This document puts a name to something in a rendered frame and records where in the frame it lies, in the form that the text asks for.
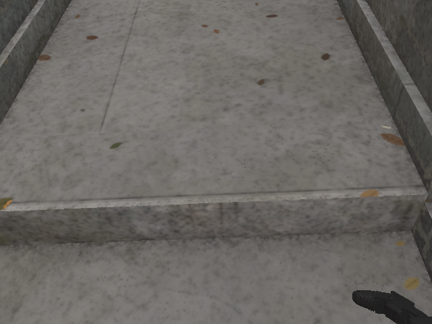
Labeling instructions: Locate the right robot hand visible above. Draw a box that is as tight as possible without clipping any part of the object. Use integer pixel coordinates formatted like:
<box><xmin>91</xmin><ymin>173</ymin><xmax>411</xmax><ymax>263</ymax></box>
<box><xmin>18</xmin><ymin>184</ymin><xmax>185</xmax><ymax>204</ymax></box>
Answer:
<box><xmin>352</xmin><ymin>290</ymin><xmax>432</xmax><ymax>324</ymax></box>

